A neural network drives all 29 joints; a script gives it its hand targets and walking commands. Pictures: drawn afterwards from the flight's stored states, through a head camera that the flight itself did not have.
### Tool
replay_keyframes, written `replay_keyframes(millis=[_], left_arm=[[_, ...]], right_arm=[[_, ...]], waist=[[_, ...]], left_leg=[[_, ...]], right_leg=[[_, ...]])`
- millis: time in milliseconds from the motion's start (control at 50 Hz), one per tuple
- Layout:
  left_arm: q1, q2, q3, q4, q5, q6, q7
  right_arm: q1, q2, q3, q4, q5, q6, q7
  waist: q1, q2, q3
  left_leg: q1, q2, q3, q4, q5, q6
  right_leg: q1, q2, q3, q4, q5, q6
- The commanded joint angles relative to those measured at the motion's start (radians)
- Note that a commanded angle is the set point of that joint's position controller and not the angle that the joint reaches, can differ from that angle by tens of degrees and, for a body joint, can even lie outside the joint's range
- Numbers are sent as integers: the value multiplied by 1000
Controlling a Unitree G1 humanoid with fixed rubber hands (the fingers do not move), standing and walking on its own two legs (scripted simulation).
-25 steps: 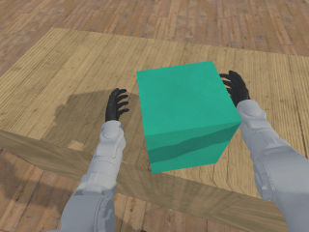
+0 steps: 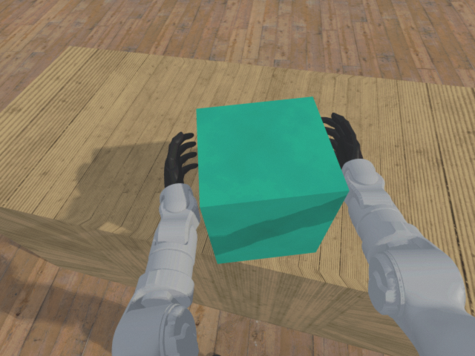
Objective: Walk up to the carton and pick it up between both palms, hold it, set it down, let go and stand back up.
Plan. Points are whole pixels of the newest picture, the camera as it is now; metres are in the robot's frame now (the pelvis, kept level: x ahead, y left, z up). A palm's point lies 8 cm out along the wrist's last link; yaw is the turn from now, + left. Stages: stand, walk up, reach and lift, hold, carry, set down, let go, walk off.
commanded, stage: reach and lift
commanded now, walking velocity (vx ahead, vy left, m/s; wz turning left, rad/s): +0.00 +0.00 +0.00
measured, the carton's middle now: (261, 186) +0.41 +0.05 +0.00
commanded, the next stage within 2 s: none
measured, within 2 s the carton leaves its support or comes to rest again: leaves its support in 1.76 s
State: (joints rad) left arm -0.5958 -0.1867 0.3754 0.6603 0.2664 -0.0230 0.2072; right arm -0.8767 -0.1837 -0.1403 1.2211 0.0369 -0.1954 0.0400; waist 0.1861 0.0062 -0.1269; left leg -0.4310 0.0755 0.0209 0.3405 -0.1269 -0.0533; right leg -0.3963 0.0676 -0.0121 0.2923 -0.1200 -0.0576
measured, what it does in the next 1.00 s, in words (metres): stands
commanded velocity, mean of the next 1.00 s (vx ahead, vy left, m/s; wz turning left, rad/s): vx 0.00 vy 0.00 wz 0.00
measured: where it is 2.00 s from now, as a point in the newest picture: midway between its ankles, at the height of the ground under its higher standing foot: outside the picture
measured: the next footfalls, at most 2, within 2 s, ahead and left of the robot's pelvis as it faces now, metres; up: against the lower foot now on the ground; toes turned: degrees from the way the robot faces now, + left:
none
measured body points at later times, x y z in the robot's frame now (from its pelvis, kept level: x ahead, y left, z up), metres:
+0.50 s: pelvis +0.00 -0.01 +0.00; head +0.05 -0.01 +0.45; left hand +0.36 +0.21 +0.07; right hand +0.46 -0.08 +0.07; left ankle +0.01 +0.15 -0.74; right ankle +0.00 -0.08 -0.75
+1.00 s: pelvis +0.01 -0.01 +0.00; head +0.06 -0.01 +0.45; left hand +0.36 +0.21 +0.07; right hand +0.46 -0.07 +0.07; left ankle +0.01 +0.14 -0.74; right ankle +0.00 -0.08 -0.75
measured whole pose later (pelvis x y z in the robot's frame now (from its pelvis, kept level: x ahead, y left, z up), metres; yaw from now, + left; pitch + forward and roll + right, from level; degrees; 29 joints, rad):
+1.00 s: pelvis +0.01 -0.01 +0.00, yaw +4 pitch +9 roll +0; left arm -0.52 -0.23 0.47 0.49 0.39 0.02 0.11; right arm -0.81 -0.08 -0.28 1.16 -0.15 -0.26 0.04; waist 0.14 -0.02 -0.07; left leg -0.31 0.07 0.06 0.26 -0.10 -0.05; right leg -0.28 0.05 -0.07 0.26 -0.15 -0.07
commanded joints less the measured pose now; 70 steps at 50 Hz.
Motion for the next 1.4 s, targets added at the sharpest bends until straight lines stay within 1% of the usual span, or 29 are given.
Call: replay_keyframes(millis=[0,60,80,140,160,180,220,240,280,300,340,380,420,480,540,620,680,740,800,900,960,1040,1060,1120,1260,1300,1340,1360,1380], left_arm=[[-346,-45,-138,-161,-61,0,21],[-383,-11,-157,-135,-101,9,36],[-397,-5,-156,-136,-106,7,39],[-420,-6,-155,-81,-126,7,29],[-417,-6,-144,-56,-113,9,22],[-424,1,-144,-63,-103,5,21],[-430,0,-128,-78,-89,-3,15],[-447,-38,-134,-80,-87,-10,12],[-416,-18,-96,-64,-39,-4,7],[-417,-27,-90,-67,-25,-3,5],[-427,-122,-71,-75,5,-4,-33],[-433,-297,-100,-68,66,-19,-107],[-387,-420,-128,-29,111,-30,-164],[-318,-457,-161,-33,127,-38,-169],[-302,-427,-149,-49,137,-20,-171],[-286,-426,-171,-85,131,-12,-162],[-277,-418,-169,-85,139,-1,-163],[-267,-437,-184,-105,139,9,-159],[-246,-439,-193,-117,143,34,-156],[-249,-443,-200,-143,122,42,-161],[-246,-442,-199,-120,111,32,-172],[-253,-450,-202,-112,118,17,-166],[-250,-444,-192,-107,117,19,-166],[-243,-432,-190,-109,116,22,-174],[-261,-452,-241,-123,100,25,-179],[-263,-430,-230,-106,99,31,-185],[-291,-426,-241,-133,90,37,-189],[-289,-436,-266,-145,87,40,-190],[-274,-441,-272,-139,84,49,-192]], right_arm=[[-458,-14,86,-141,70,0,-9],[-478,-40,82,-143,79,13,-22],[-481,-29,93,-143,86,20,-27],[-496,3,97,-127,92,45,-29],[-487,10,91,-107,88,53,-25],[-473,4,66,-95,74,54,-23],[-463,16,46,-95,57,50,-18],[-481,50,34,-112,42,47,-14],[-458,48,5,-101,7,43,-10],[-452,61,-10,-104,-10,41,-9],[-466,177,-37,-128,-73,34,13],[-470,390,-47,-142,-182,5,64],[-434,519,-58,-132,-268,-33,105],[-379,546,-58,-111,-305,-84,112],[-361,522,-75,-91,-323,-91,110],[-337,532,-35,-72,-295,-108,109],[-324,533,-20,-69,-278,-110,105],[-324,537,6,-85,-257,-112,103],[-301,532,14,-81,-235,-101,92],[-316,540,38,-126,-223,-103,84],[-322,553,42,-132,-249,-112,83],[-306,557,55,-118,-241,-122,83],[-313,559,61,-122,-237,-122,79],[-301,564,64,-126,-242,-117,69],[-318,578,106,-160,-222,-134,56],[-306,588,131,-150,-216,-127,45],[-330,589,141,-162,-206,-129,39],[-314,594,149,-151,-202,-126,35],[-318,602,170,-175,-188,-124,28]], waist=[[11,-84,-451],[-4,-112,-453],[6,-111,-446],[-2,-120,-418],[0,-117,-395],[-2,-81,-418],[1,-59,-447],[-10,-60,-463],[3,-48,-449],[-3,-41,-431],[-12,-79,-404],[-21,-88,-423],[-27,-62,-445],[-27,-59,-416],[-32,-86,-299],[-27,-75,-284],[-20,-70,-277],[-11,-37,-285],[-23,-13,-271],[-24,-46,-279],[-34,-68,-289],[-20,-51,-283],[-19,-68,-269],[-37,-86,-253],[-46,-54,-314],[-53,-75,-278],[-46,-57,-285],[-59,-57,-288],[-56,-64,-286]], left_leg=[[215,-61,63,67,410,32],[199,-61,61,73,339,39],[182,-64,62,74,317,44],[122,-65,57,65,243,53],[122,-66,57,57,221,54],[125,-68,56,56,211,44],[130,-71,56,66,254,38],[129,-73,55,64,242,39],[131,-75,60,53,239,41],[132,-74,59,47,238,42],[136,-76,61,31,245,49],[172,-76,71,13,304,43],[208,-70,84,13,355,26],[252,-64,86,22,447,21],[239,-64,89,-6,404,35],[289,-55,94,-4,437,43],[265,-60,99,-15,402,50],[274,-58,98,-15,403,50],[291,-57,95,-16,404,45],[290,-58,94,-21,399,61],[263,-52,91,-28,375,69],[263,-52,93,-33,359,66],[261,-53,94,-37,348,72],[257,-55,91,-45,340,75],[275,-53,86,-41,357,68],[250,-56,85,-48,319,79],[249,-58,87,-59,302,76],[262,-57,87,-59,311,73],[275,-58,87,-51,322,76]], right_leg=[[217,17,-14,8,126,33],[183,12,-8,14,69,38],[186,8,-2,16,53,39],[197,-12,11,23,29,52],[197,-16,12,19,0,52],[186,-20,10,16,-28,46],[203,-26,13,19,10,43],[201,-23,6,20,-11,44],[222,-32,9,16,-1,45],[232,-31,9,19,4,48],[246,-37,-1,11,38,59],[279,-38,-24,4,132,60],[302,-35,-45,9,206,48],[301,-20,-61,6,252,32],[292,-23,-63,-9,192,41],[267,-24,-66,-25,212,33],[279,-31,-63,-29,186,38],[277,-34,-59,-24,191,32],[273,-38,-57,-37,178,28],[253,-34,-62,-36,185,35],[271,-41,-61,-30,211,40],[272,-44,-55,-32,185,33],[275,-45,-55,-37,177,37],[299,-47,-57,-31,239,52],[320,-50,-56,-25,293,47],[348,-64,-45,-18,338,61],[355,-70,-46,-16,335,66],[353,-66,-51,-19,329,62],[364,-65,-48,-20,346,61]])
